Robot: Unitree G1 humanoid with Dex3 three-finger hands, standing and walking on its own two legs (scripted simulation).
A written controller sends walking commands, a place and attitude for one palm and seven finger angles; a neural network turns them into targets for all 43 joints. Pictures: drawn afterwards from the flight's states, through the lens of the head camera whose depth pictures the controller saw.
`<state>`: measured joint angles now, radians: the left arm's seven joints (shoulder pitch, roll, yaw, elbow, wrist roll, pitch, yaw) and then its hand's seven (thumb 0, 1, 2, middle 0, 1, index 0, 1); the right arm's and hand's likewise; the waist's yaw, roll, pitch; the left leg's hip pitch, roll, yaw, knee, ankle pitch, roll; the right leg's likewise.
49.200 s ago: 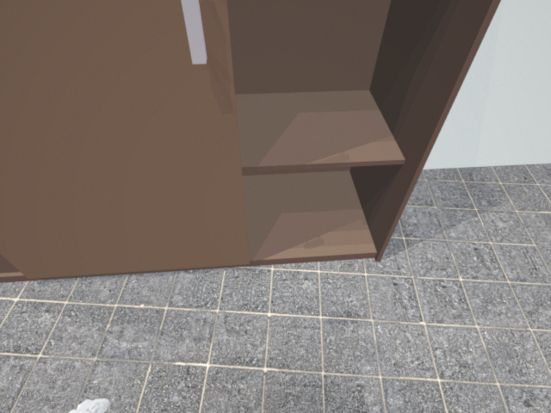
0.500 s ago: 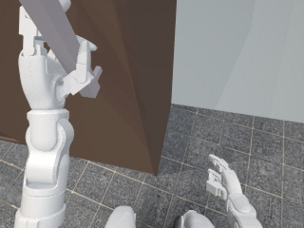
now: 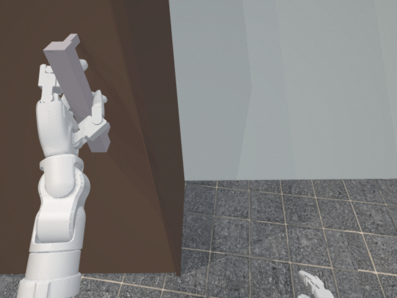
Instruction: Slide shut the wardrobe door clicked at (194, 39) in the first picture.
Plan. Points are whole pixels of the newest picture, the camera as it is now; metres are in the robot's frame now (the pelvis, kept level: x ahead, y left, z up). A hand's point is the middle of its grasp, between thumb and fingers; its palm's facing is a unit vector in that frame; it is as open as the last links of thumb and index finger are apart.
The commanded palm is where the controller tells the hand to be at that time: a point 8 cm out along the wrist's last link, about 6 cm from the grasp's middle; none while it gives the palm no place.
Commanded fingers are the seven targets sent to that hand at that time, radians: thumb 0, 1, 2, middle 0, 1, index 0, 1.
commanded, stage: stop walking and hold the door there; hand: left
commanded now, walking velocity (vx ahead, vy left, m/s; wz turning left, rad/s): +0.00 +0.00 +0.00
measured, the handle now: (88, 97) +0.36 +0.21 +0.26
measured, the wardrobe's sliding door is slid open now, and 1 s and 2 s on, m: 0.00 0.00 0.00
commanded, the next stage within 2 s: loosen the grip on the handle in 0.64 s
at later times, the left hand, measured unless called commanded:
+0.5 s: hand (97, 118) +0.32 +0.19 +0.24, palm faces +0.24 -0.97 -0.05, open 7.3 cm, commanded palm +0.29 +0.21 +0.23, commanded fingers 0.00 0.90 0.90 -0.45 -1.40 -0.45 -1.40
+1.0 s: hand (94, 113) +0.32 +0.19 +0.25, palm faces +0.29 -0.96 +0.02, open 10.2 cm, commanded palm +0.28 +0.23 +0.24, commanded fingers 0.00 -0.55 0.20 -0.40 -1.33 -0.40 -1.33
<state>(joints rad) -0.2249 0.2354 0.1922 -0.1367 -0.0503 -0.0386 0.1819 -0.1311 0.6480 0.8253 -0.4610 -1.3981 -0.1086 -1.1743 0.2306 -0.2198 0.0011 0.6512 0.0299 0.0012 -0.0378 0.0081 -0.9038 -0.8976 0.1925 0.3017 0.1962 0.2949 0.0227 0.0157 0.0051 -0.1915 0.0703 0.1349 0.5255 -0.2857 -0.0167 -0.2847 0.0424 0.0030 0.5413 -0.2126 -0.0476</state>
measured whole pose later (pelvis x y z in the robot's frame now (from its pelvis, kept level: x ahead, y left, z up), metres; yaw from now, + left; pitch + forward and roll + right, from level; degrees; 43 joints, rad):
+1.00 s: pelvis -0.02 +0.00 +0.00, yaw +3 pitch -4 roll +1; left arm -0.39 0.20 0.17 0.16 -0.14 -0.14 0.13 -0.06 0.13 0.51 -0.54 -1.41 -0.25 -1.26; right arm 0.20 -0.19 0.05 0.68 0.03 -0.19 -0.01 0.01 -0.90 -0.90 0.20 0.30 0.20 0.30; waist 0.02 0.02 -0.01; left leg -0.19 0.02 0.08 0.48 -0.23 0.00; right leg -0.27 0.00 -0.04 0.52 -0.19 -0.04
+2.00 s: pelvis +0.02 +0.02 +0.00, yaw +1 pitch -1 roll +0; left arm -0.14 0.32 0.31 -0.08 -0.23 -0.16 0.03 -0.01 -0.56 0.20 -0.52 -1.19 -0.26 -1.11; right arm 0.21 -0.21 0.04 0.66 0.03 -0.10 -0.06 0.01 -0.90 -0.90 0.20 0.30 0.20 0.30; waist 0.02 0.03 -0.03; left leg -0.21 0.01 0.04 0.53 -0.31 0.01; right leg -0.28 0.03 -0.01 0.52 -0.23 -0.03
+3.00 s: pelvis +0.02 +0.03 +0.00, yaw +4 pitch -3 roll -1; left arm 0.30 0.40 0.36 -0.52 -0.31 0.13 -0.22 -0.01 -0.56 0.20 -0.26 -1.15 -0.26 -1.15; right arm 0.20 -0.23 0.09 0.63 0.06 -0.22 -0.07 0.01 -0.90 -0.90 0.20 0.30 0.20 0.30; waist 0.10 0.06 -0.05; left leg -0.18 -0.02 0.00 0.57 -0.34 0.03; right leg -0.21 0.00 -0.04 0.54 -0.26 0.00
